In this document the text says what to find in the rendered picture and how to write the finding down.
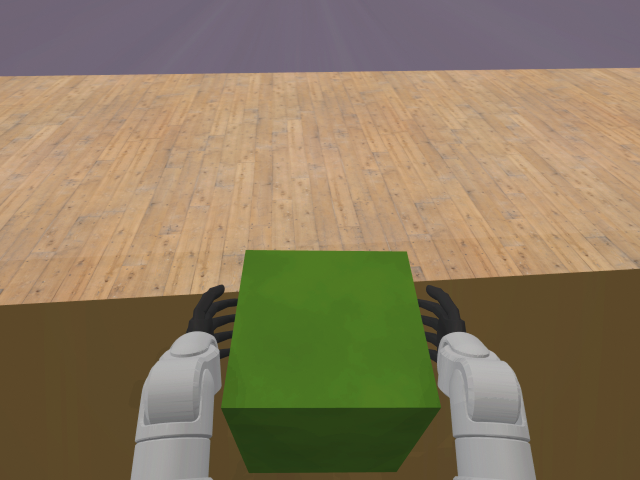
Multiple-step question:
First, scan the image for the carton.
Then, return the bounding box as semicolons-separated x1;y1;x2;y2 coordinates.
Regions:
221;250;441;473

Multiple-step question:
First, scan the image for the right robot forearm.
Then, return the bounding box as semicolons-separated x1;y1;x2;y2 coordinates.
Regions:
437;332;536;480

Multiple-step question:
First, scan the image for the robot left hand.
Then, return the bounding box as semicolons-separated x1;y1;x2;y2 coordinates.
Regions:
186;285;238;359

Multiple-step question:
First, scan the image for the left robot forearm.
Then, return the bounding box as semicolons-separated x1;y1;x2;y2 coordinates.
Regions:
131;331;222;480

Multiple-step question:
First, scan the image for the robot right hand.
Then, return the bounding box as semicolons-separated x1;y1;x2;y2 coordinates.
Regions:
417;285;467;363

